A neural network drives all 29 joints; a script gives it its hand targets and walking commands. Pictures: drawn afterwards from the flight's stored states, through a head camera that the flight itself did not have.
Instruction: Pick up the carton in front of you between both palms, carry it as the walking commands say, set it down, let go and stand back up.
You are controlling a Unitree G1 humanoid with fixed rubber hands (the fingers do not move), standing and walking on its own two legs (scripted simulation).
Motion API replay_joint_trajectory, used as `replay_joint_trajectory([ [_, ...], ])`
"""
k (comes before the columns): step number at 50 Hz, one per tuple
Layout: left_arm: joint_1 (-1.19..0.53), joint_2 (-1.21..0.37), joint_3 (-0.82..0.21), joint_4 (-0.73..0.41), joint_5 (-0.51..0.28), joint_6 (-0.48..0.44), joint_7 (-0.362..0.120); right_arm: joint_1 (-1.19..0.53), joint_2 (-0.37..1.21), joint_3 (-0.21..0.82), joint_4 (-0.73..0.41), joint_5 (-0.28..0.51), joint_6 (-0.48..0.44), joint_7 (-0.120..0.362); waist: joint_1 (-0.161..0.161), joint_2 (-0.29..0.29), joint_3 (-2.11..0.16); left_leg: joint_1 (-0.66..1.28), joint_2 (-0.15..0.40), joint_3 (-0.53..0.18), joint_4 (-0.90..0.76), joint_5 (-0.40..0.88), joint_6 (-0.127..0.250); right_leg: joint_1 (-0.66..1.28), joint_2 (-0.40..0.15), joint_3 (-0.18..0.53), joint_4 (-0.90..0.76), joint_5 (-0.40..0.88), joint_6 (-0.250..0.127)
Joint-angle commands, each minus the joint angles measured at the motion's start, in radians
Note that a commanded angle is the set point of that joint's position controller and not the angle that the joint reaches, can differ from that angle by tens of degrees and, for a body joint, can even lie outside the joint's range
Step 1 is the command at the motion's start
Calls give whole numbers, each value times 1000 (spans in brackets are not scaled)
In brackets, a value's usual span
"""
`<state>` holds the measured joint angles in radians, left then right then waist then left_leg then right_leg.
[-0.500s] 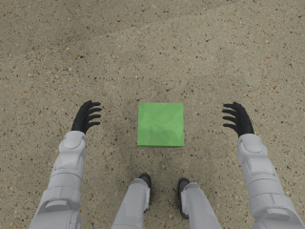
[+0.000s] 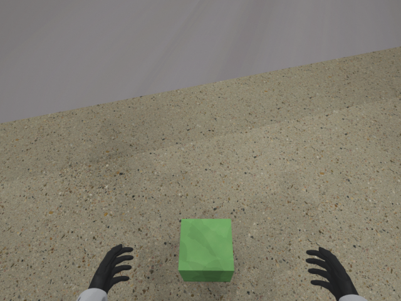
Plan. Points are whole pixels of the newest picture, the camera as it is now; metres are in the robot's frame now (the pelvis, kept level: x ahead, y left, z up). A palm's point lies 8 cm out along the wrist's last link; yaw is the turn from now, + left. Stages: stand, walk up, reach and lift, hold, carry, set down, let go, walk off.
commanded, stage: let go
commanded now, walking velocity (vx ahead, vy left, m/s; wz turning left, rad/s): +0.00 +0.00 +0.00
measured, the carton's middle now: (206, 251) +0.38 +0.04 -0.65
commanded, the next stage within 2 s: stand in 0.38 s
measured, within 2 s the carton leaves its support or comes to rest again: neither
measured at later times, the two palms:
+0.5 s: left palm (86, 292) +0.15 +0.26 -0.08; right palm out of the picture +0.14 -0.25 -0.08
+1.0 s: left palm out of the picture +0.13 +0.30 -0.10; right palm out of the picture +0.12 -0.28 -0.09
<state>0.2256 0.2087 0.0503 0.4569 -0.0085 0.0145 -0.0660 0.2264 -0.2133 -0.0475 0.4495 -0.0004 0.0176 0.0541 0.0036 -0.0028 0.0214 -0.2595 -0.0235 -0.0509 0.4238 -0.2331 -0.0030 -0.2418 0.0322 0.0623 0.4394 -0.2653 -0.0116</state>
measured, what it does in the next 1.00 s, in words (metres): stands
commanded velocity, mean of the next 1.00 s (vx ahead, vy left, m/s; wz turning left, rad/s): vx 0.00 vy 0.00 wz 0.00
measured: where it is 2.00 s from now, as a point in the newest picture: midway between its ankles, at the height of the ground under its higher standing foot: outside the picture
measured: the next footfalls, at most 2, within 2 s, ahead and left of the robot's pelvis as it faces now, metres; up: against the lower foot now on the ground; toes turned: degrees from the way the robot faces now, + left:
none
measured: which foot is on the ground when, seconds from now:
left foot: down 0.00-1.00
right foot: down 0.00-1.00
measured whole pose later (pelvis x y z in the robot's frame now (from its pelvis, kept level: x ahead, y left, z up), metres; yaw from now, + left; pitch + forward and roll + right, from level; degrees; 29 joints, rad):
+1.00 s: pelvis +0.01 +0.02 +0.00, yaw -1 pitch -1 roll +0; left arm 0.18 0.34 0.02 0.81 0.03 0.00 0.02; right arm 0.16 -0.33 -0.02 0.85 -0.03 0.00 -0.03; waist 0.00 -0.02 0.01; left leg -0.16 -0.03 -0.03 0.46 -0.28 0.02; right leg -0.13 0.02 0.06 0.44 -0.29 0.01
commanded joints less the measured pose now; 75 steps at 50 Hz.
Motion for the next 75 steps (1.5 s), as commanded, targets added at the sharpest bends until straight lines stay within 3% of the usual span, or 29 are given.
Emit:
replay_joint_trajectory([
  [1,-45,100,20,-111,4,26,-7,-40,-77,-14,-109,3,22,10,0,-22,-30,167,-23,54,-46,117,-11,35,-8,-31,-102,120,34],
  [7,-57,106,26,-117,20,94,-14,-51,-80,-16,-114,-4,84,17,1,-21,67,219,-30,60,-29,66,-12,11,-19,-32,-115,43,24],
  [18,-51,98,27,-139,29,120,-9,-52,-80,-28,-131,-22,114,16,-4,-5,35,233,-21,49,-26,164,-9,104,-1,-43,-70,171,27],
  [19,-74,123,28,-190,53,173,18,9,-86,-33,-70,-10,84,-3,-9,24,-25,217,-45,56,7,171,-15,154,-3,-41,-39,246,20],
  [20,-63,237,47,-16,27,101,67,-69,-201,-38,38,-39,53,-51,12,-50,8,89,42,21,27,190,-29,34,-60,-9,-33,196,44],
  [24,-60,197,30,41,46,28,83,-65,-186,-28,109,-44,10,-73,1,-9,-33,58,60,-16,10,61,-16,31,-69,33,-34,56,24],
  [30,-64,228,27,127,45,-1,82,-82,-220,-24,192,-42,-15,-76,2,12,-82,84,83,-41,20,193,0,63,-78,40,-7,198,17],
  [47,-60,276,10,285,40,-26,93,-96,-280,-15,342,-33,-34,-84,-6,8,-62,131,104,-64,-13,288,16,98,-100,55,-34,260,9],
  [75,-82,320,-11,432,32,-32,89,-122,-319,5,481,-21,-39,-75,-6,1,-15,138,118,-80,-102,162,25,113,-124,78,-118,181,2],
])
